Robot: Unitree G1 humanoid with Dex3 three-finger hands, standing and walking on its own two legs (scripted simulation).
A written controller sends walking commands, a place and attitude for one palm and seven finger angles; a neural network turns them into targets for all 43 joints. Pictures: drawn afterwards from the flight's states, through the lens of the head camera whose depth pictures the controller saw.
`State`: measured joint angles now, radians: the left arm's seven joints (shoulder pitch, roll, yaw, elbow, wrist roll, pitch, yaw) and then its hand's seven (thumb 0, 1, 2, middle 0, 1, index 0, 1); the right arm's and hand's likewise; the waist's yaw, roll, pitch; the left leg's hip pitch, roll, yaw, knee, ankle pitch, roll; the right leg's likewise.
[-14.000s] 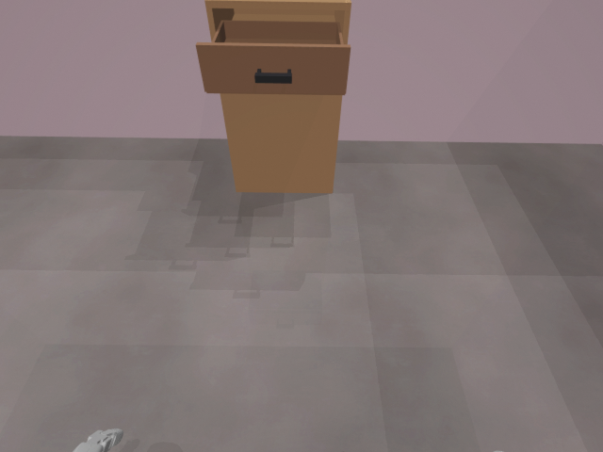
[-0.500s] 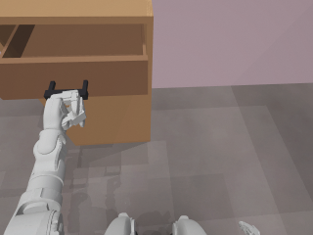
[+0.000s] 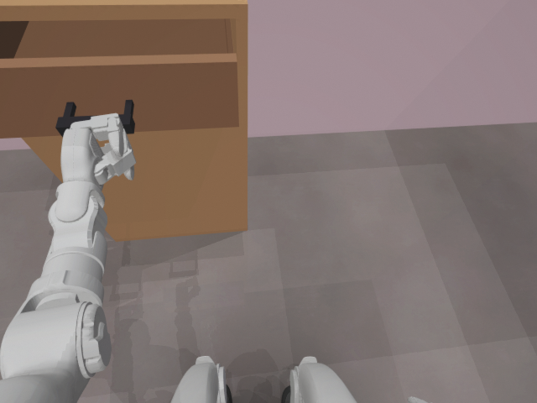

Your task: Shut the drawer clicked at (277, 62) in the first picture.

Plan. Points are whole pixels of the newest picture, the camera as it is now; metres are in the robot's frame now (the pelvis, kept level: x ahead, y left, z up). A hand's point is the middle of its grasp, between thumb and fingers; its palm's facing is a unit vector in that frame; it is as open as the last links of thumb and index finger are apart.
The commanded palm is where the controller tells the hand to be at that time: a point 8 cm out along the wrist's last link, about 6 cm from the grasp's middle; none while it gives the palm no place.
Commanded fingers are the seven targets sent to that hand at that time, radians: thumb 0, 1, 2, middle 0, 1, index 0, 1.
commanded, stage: push the drawer shut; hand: left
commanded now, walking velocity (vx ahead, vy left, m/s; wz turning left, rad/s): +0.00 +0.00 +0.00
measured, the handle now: (98, 116) +0.54 +0.24 +0.06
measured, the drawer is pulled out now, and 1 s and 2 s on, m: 0.10 0.00 0.00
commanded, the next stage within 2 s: pull the fist back off the drawer in 1.26 s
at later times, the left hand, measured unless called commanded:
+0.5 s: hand (131, 119) +0.53 +0.19 +0.07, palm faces +0.07 -1.00 -0.04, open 3.4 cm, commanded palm +0.51 +0.24 +0.06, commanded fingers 0.00 0.90 0.90 -1.40 -1.60 -1.40 -1.60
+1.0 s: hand (127, 100) +0.57 +0.20 +0.07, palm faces +0.06 -1.00 -0.03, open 3.3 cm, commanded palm +0.58 +0.23 +0.06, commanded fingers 0.00 0.90 0.90 -1.40 -1.60 -1.40 -1.60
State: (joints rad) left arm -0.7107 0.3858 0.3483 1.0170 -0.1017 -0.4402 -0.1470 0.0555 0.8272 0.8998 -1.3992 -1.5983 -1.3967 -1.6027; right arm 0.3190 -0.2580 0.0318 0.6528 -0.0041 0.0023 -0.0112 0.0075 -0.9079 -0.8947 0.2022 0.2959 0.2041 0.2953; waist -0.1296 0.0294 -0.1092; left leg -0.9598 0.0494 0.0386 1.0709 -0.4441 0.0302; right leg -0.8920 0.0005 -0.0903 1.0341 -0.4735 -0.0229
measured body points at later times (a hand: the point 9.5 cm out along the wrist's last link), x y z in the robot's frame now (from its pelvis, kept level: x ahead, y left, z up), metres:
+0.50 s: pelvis +0.01 +0.00 -0.01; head +0.14 +0.02 +0.42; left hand +0.52 +0.24 +0.07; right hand -0.01 -0.27 -0.11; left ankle +0.03 +0.10 -0.66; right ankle +0.01 -0.11 -0.66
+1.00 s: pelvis +0.00 +0.01 -0.02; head +0.17 +0.04 +0.40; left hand +0.56 +0.26 +0.07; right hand -0.04 -0.25 -0.11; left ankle +0.03 +0.10 -0.66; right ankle +0.01 -0.11 -0.66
